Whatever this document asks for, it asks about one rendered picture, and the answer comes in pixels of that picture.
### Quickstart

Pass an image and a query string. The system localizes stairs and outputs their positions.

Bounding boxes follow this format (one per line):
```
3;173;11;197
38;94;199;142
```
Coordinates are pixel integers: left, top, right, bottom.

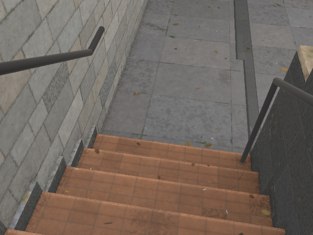
4;134;286;235

